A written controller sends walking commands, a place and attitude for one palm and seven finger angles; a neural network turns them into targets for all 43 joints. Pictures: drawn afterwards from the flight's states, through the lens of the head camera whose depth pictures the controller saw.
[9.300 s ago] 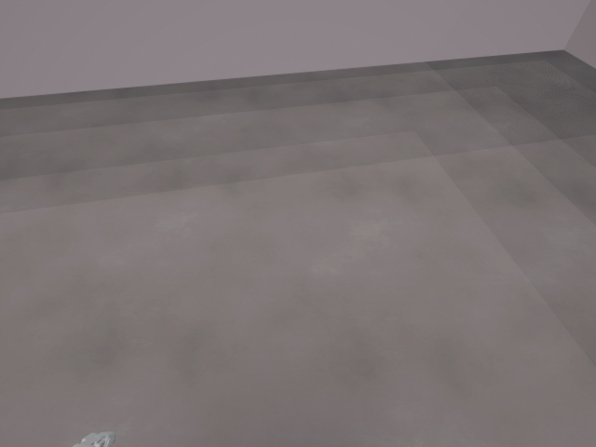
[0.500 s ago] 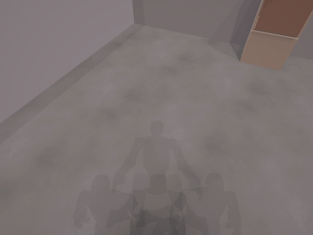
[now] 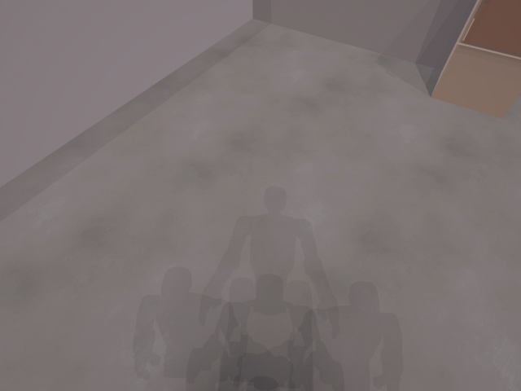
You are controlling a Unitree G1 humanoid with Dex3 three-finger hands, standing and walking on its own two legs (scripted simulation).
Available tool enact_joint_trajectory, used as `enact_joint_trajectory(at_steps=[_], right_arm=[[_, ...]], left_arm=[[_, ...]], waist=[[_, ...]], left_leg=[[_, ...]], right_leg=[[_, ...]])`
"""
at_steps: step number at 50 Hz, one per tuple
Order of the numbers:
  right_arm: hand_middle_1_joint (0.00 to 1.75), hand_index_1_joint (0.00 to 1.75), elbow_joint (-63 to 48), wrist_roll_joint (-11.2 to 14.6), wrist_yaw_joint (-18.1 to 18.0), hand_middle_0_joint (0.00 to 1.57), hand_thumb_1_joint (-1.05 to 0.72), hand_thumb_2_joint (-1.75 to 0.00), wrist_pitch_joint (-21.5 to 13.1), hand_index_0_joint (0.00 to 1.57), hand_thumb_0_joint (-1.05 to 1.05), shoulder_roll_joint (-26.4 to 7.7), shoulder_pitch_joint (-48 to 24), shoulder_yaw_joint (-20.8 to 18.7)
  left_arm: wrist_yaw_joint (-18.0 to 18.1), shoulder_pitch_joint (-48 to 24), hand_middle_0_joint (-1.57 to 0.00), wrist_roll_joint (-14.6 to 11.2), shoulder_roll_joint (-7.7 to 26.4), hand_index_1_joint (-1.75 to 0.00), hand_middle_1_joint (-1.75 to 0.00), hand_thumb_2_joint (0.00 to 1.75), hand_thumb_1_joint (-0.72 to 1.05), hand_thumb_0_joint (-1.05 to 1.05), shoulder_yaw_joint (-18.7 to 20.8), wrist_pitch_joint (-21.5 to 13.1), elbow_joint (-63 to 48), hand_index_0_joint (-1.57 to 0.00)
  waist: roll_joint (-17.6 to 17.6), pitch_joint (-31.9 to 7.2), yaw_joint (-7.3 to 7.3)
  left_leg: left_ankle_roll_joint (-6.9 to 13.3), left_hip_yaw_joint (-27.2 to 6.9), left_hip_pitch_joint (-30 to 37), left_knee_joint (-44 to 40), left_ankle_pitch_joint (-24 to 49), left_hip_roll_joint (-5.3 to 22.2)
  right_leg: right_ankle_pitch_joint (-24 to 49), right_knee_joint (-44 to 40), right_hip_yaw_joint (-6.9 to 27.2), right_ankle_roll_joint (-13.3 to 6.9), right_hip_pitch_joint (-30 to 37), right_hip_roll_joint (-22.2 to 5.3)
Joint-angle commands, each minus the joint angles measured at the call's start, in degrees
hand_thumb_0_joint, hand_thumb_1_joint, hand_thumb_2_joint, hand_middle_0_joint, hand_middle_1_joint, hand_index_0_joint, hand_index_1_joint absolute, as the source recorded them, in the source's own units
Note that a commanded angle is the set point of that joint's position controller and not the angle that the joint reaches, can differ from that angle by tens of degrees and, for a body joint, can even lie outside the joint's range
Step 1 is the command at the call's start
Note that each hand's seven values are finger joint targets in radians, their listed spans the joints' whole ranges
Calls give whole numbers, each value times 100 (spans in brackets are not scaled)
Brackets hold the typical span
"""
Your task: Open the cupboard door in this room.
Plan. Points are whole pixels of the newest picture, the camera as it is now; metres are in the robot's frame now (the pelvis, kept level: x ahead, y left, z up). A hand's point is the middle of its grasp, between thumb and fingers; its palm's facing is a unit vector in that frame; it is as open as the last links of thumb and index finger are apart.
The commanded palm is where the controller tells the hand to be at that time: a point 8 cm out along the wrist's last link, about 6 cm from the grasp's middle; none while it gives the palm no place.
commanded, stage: stand and wait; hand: left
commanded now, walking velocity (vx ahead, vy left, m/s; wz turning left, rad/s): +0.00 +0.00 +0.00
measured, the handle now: out of the picture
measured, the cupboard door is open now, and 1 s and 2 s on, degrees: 0 0 0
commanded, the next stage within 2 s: turn or walk to find it in 0.22 s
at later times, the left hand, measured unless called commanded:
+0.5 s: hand out of the picture +0.02 +0.19 -0.17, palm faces +0.06 -0.97 -0.22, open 7.4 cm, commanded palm none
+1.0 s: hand out of the picture +0.04 +0.24 -0.15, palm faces +0.06 -0.94 -0.33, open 7.4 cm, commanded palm none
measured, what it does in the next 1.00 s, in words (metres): stands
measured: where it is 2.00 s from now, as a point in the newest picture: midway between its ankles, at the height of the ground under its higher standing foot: outside the picture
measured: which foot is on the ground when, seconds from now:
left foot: down 0.00-1.00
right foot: down 0.00-1.00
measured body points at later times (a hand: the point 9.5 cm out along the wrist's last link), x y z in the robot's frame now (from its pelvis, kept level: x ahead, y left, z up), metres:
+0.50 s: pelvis +0.00 +0.00 +0.00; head +0.01 +0.00 +0.45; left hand +0.01 +0.24 -0.15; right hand +0.05 -0.24 -0.15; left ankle +0.00 +0.12 -0.73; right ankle -0.01 -0.12 -0.73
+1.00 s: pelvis -0.01 +0.00 +0.01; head +0.01 +0.00 +0.46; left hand +0.04 +0.29 -0.13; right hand +0.07 -0.29 -0.13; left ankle +0.00 +0.12 -0.73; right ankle -0.01 -0.12 -0.73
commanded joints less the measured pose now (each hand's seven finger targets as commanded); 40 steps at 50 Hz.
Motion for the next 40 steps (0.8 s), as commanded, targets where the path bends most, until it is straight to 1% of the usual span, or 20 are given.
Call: enact_joint_trajectory(at_steps=[1, 2, 3, 4, 6, 7, 8, 9, 10, 11, 13, 17, 19, 21, 23, 25, 30, 31, 37, 40], right_arm=[[30, 30, -265, -5, -16, 20, -90, -90, -158, 20, 0, -547, 390, -117], [30, 30, -274, -19, -34, 20, -90, -90, -198, 20, 0, -721, 329, -123], [30, 30, -306, 0, -75, 20, -90, -90, -238, 20, 0, -883, 194, -149], [30, 30, -314, 19, -111, 20, -90, -90, -270, 20, 0, -914, 120, -157], [30, 30, -255, 28, -165, 20, -90, -90, -328, 20, 0, -874, 106, -151], [30, 30, -229, 40, -177, 20, -90, -90, -345, 20, 0, -902, 31, -146], [30, 30, -211, 58, -174, 20, -90, -90, -360, 20, 0, -883, -11, -143], [30, 30, -198, 77, -158, 20, -90, -90, -374, 20, 0, -833, 6, -142], [30, 30, -191, 94, -137, 20, -90, -90, -373, 20, 0, -767, 97, -149], [30, 30, -143, 72, -135, 20, -90, -90, -343, 20, 0, -681, 119, -125], [30, 30, -116, 66, -115, 20, -90, -90, -264, 20, 0, -471, 217, -84], [30, 30, -191, 40, -85, 20, -90, -90, -160, 20, 0, -436, 183, -87], [30, 30, -187, 30, -79, 20, -90, -90, -156, 20, 0, -438, 190, -80], [30, 30, -144, 19, -67, 20, -90, -90, -188, 20, 0, -474, 214, -62], [30, 30, -154, 33, -76, 20, -90, -90, -243, 20, 0, -635, 47, -43], [30, 30, -153, 49, -84, 20, -90, -90, -279, 20, 0, -746, -70, -50], [30, 30, -113, 64, -94, 20, -90, -90, -324, 20, 0, -925, -142, -84], [30, 30, -108, 63, -96, 20, -90, -90, -338, 20, 0, -966, -141, -86], [30, 30, -130, 66, -90, 20, -90, -90, -374, 20, 0, -1312, -374, -119], [30, 30, -150, 64, -73, 20, -90, -90, -362, 20, 0, -1478, -525, -117]], left_arm=[[47, -172, -20, -3, 744, -30, -30, 90, 90, 0, 184, -70, -368, -20], [37, -139, -20, -27, 584, -30, -30, 90, 90, 0, 148, -62, -372, -20], [32, -37, -20, -16, 495, -30, -30, 90, 90, 0, 117, -66, -341, -20], [31, 44, -20, -2, 501, -30, -30, 90, 90, 0, 93, -73, -264, -20], [25, 236, -20, -11, 501, -30, -30, 90, 90, 0, 69, -112, -149, -20], [24, 362, -20, -15, 518, -30, -30, 90, 90, 0, 60, -144, -65, -20], [24, 482, -20, -14, 587, -30, -30, 90, 90, 0, 56, -187, 15, -20], [31, 540, -20, -8, 719, -30, -30, 90, 90, 0, 60, -236, 81, -20], [41, 465, -20, -9, 836, -30, -30, 90, 90, 0, 68, -267, 73, -20], [39, 372, -20, -19, 853, -30, -30, 90, 90, 0, 87, -299, 82, -20], [59, 326, -20, -37, 754, -30, -30, 90, 90, 0, 79, -257, 48, -20], [77, 261, -20, -22, 865, -30, -30, 90, 90, 0, 148, -174, -105, -20], [66, 159, -20, -20, 808, -30, -30, 90, 90, 0, 122, -160, -136, -20], [61, 92, -20, -20, 740, -30, -30, 90, 90, 0, 111, -156, -135, -20], [50, 231, -20, -31, 674, -30, -30, 90, 90, 0, 93, -160, -82, -20], [47, 324, -20, -27, 718, -30, -30, 90, 90, 0, 85, -185, -15, -20], [17, 207, -20, -30, 959, -30, -30, 90, 90, 0, 111, -268, 25, -20], [13, 150, -20, -29, 1007, -30, -30, 90, 90, 0, 118, -280, 22, -20], [-26, -96, -20, -24, 1342, -30, -30, 90, 90, 0, 164, -332, 22, -20], [-47, -229, -20, -22, 1498, -30, -30, 90, 90, 0, 175, -328, 7, -20]], waist=[[327, -165, -121], [877, -113, -53], [1142, -110, 39], [1137, -188, 67], [918, -422, 148], [795, -497, 207], [611, -578, 245], [351, -600, 193], [133, -518, 87], [-351, -570, 36], [-565, -397, -16], [-788, -116, -1], [-665, -38, -41], [-228, -59, -64], [151, -83, 67], [133, -187, 125], [21, -350, 76], [75, -368, 52], [-27, -255, 48], [-67, -132, 61]], left_leg=[[207, -646, -66, -905, 956, 665], [397, -1319, -348, -1541, 886, 1004], [602, -1718, -372, -1859, 997, 1222], [737, -1744, -228, -1901, 1302, 1276], [864, -1587, 192, -1629, 2160, 1210], [819, -1365, 271, -1434, 2383, 1106], [670, -1090, 233, -1201, 2410, 914], [472, -802, 176, -999, 2271, 683], [314, -632, 116, -955, 2015, 524], [192, -432, 198, -868, 1889, 442], [71, -234, 136, -774, 1600, 327], [26, -62, -93, -404, 1080, 226], [48, -128, 131, -456, 1110, 269], [106, -381, 137, -763, 1349, 394], [228, -743, -55, -1102, 1440, 550], [249, -772, -75, -1138, 1522, 567], [201, -635, 203, -1141, 1551, 506], [197, -623, 215, -1171, 1580, 503], [203, -607, 341, -1342, 1453, 525], [201, -636, 326, -1462, 1174, 528]], right_leg=[[-194, -395, 458, -47, -224, -606], [-209, 95, 274, 145, -38, -199], [-256, 380, 317, 192, 30, -34], [-436, 540, 467, 168, 40, -35], [-500, 423, 688, 144, 42, -51], [-281, 33, 717, 150, 228, -80], [299, -497, 760, 139, 541, -142], [957, -786, 905, 81, 799, -329], [1365, -831, 1033, -6, 853, -503], [1649, -846, 1137, -96, 827, -610], [1630, -895, 1151, -169, 693, -798], [839, -1127, 1249, -306, 332, -1036], [481, -1152, 1176, -279, 17, -939], [299, -933, 985, -118, 68, -638], [332, -785, 823, 24, 336, -390], [532, -830, 827, 33, 583, -381], [731, -1032, 903, -47, 703, -462], [768, -1060, 924, -62, 749, -476], [669, -1304, 990, -99, 757, -499], [340, -1455, 1052, -94, 698, -474]])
